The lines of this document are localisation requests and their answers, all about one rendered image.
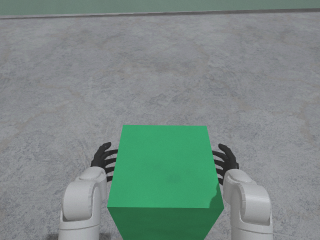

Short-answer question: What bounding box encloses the robot left hand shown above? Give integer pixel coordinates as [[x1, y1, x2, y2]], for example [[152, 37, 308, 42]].
[[90, 142, 118, 182]]

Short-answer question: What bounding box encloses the robot right hand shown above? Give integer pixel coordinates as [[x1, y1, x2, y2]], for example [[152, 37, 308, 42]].
[[212, 143, 239, 185]]

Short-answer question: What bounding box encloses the right robot forearm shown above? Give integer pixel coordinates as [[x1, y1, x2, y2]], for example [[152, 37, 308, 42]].
[[223, 169, 273, 240]]

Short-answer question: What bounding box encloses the carton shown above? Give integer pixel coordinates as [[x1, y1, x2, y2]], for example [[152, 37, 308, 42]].
[[107, 125, 224, 240]]

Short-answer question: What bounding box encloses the left robot forearm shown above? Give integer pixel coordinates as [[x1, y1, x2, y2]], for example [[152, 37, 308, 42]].
[[58, 166, 108, 240]]

